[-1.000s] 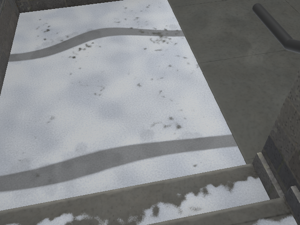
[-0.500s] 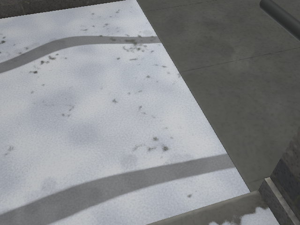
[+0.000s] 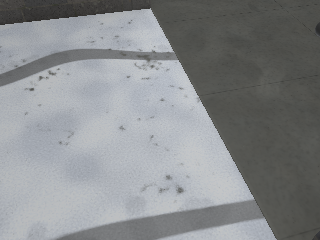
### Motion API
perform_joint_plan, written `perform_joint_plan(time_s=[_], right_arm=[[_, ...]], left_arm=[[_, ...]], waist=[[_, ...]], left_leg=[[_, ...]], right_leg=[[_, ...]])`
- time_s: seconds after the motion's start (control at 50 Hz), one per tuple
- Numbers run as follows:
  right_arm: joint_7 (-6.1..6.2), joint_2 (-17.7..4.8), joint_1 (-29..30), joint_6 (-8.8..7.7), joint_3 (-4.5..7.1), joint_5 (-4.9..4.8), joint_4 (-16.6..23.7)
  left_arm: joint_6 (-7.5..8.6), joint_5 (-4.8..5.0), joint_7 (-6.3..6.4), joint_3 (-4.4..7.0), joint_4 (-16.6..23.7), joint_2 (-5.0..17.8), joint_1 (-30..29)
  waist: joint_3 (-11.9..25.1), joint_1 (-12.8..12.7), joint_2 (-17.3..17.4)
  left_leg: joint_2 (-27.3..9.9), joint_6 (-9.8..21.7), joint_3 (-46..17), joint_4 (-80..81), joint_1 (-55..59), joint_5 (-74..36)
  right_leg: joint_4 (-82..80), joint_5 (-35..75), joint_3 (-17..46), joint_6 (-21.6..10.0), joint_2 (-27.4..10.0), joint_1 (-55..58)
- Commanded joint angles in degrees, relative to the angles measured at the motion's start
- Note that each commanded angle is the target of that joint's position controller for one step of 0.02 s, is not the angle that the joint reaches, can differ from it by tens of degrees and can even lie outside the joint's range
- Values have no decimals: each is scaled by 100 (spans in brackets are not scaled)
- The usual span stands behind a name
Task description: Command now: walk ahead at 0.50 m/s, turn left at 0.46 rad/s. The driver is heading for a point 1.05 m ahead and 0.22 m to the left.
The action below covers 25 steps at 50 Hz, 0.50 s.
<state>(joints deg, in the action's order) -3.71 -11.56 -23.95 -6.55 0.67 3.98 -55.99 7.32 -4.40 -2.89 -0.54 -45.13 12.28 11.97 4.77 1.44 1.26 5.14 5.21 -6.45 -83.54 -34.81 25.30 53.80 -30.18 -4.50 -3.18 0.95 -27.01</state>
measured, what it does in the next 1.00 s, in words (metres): goes down, turning left: left foot 0.15 m lower, then right foot 0.15 m lower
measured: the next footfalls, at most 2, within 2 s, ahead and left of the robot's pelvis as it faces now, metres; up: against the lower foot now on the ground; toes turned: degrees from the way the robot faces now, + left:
left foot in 0.26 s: +0.24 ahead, +0.14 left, -0.15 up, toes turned +14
right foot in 0.72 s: +0.62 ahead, +0.03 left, -0.30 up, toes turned +23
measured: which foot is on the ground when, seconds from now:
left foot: up 0.00-0.24, down 0.26-0.74, up 0.76-1.00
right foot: down 0.00-0.28, up 0.30-0.70, down 0.72-1.00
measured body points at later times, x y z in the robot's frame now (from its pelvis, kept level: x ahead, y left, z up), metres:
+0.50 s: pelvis +0.26 +0.08 -0.12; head +0.27 +0.07 +0.33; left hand +0.35 +0.34 -0.23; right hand +0.29 -0.15 -0.27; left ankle +0.20 +0.13 -0.83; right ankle +0.42 -0.06 -0.77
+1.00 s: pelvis +0.56 +0.12 -0.24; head +0.57 +0.12 +0.21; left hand +0.42 +0.32 -0.39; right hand +0.82 -0.03 -0.35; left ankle +0.64 +0.32 -0.91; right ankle +0.58 +0.01 -0.98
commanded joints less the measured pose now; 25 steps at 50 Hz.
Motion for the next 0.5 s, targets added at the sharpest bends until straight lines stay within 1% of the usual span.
perform_joint_plan(time_s=[0.02,0.04,0.06,0.08,0.1,0.12,0.14,0.16,0.18,0.2,0.22,0.24,0.26,0.28,0.3,0.32,0.34,0.36,0.38,0.4,0.42,0.44,0.46,0.48,0.5], right_arm=[[196,-136,464,162,17,253,516],[175,255,34,256,-116,446,350],[63,316,-50,242,-176,530,229],[0,245,-51,179,-111,454,159],[-73,85,98,107,-79,347,187],[-150,-218,600,82,12,253,343],[-202,-445,1297,119,70,183,657],[-172,-615,1810,155,99,176,933],[-126,-689,2171,182,110,173,1044],[-44,-646,2298,204,82,244,1095],[20,-491,2243,219,29,267,1117],[73,-562,1364,192,101,246,881],[93,-942,74,131,302,165,421],[160,-1500,-950,121,565,199,84],[148,-1915,-1669,133,600,157,-150],[130,-1690,-2207,95,624,248,-310],[117,-1551,-1842,-17,563,185,-248],[23,-1325,-916,-68,438,-50,25],[3,-384,101,-135,91,18,282],[-97,-414,533,-143,1,116,352],[-114,-404,830,-132,-21,17,472],[-113,-644,742,-144,17,-122,490],[-77,-631,806,-128,-10,-96,494],[-17,-711,822,-150,-8,-7,587],[75,-457,502,-217,-66,114,513]], left_arm=[[-87,-48,-2,-170,-196,-528,585],[-114,-3,56,-133,-108,-428,141],[-27,-5,210,-187,96,-539,-344],[70,-38,300,-151,108,-279,-269],[135,-222,341,-112,-55,-34,40],[143,-231,340,-45,-218,273,420],[110,-271,276,-23,-474,428,828],[106,-235,230,-55,-627,479,1064],[89,-109,197,-54,-789,470,1343],[55,25,208,-39,-905,512,1521],[-24,94,198,6,-1059,687,1585],[-86,-79,92,62,-970,1012,1383],[-167,-152,-64,150,-881,1233,968],[-255,-214,-201,173,-898,1231,674],[-286,-182,-389,-85,-970,-66,2188],[-232,18,-440,-43,-589,284,1317],[-57,190,-305,112,87,733,5],[56,229,-129,176,439,846,-361],[113,6,82,122,246,726,-170],[43,-99,217,79,99,574,-75],[-56,-164,254,50,-86,504,116],[-138,-175,292,-8,-48,295,104],[-200,-156,265,-100,-5,122,35],[-206,-194,174,-173,-44,39,266],[-184,-271,84,-180,14,214,-88]], waist=[[-678,-108,32],[-800,247,-294],[-792,279,-352],[-550,243,-289],[-604,154,-125],[-802,-6,-176],[-954,-168,-423],[-1146,-249,-542],[-1274,-405,-425],[-1377,-463,-441],[-1424,-447,-383],[-1204,-16,-319],[-904,587,60],[-751,1183,716],[1228,446,1769],[1038,1060,752],[151,1235,430],[-440,855,328],[-760,297,-667],[-1333,-131,-375],[-1261,-218,-498],[-1071,-233,-36],[-781,-291,-71],[-623,-368,-164],[-628,-27,-416]], left_leg=[[-977,-220,-464,653,-2696,-1214],[-1079,-243,-238,1027,-1501,-1657],[-1230,-249,-249,1921,-981,-3308],[-1093,-246,179,2648,221,-4615],[-1027,-312,515,3195,1243,-5555],[-804,-406,932,3562,1680,-5330],[-688,-362,1159,3539,1978,-4969],[-771,-284,1068,3821,1716,-4504],[-824,-222,961,4386,1325,-4157],[-856,-136,956,4887,1102,-3860],[-918,-63,884,5450,1219,-3668],[-656,-45,1338,5173,2335,-3906],[-379,-27,1711,5524,3634,-4099],[-699,436,1156,6349,4681,-4374],[-1642,1733,-256,4301,7335,-7491],[-1830,1782,-1063,4651,7690,-7394],[-1974,1607,-1350,5103,6877,-5251],[-2393,1819,-2611,5585,5886,-2129],[-2296,1420,-2133,5715,4314,-1589],[-2282,1746,-2236,6011,2596,-1388],[-2146,1935,-1934,6455,1427,-1510],[-1861,2013,-1878,6439,1040,-1379],[-1533,1786,-1504,6159,487,-1689],[-1146,1607,-1128,5623,-161,-2107],[-935,1466,-1173,5125,691,-1618]], right_leg=[[-2061,2412,2793,-1748,-2152,1031],[-2202,2135,2166,-1422,-1727,-153],[-2104,1257,1460,-1062,-1274,-757],[-1775,668,698,-775,-1002,-1458],[-1575,59,185,-538,-859,-2057],[-1690,-342,-36,-444,-802,-2176],[-1742,-667,0,-423,-903,-2180],[-1637,-709,284,-438,-1201,-1586],[-1444,-479,552,-479,-1490,-799],[-1268,-256,814,-462,-1684,-74],[-1023,152,960,-448,-1787,456],[-280,992,711,-402,-1669,385],[901,1935,154,-215,-1353,239],[3115,1825,-39,142,-979,-254],[5522,-1478,0,453,-240,-1669],[5902,-1414,427,463,-106,-2976],[5590,-1293,529,437,-189,-3931],[5046,-699,958,420,-398,-4715],[2846,993,1576,293,-990,-3888],[2489,1129,1526,215,-1106,-3097],[1260,1878,1450,311,-1193,-2146],[1026,1928,1190,439,-1056,-1649],[864,2314,955,486,-942,-944],[1078,3075,731,447,-736,-235],[83,4468,1304,469,-806,-1120]])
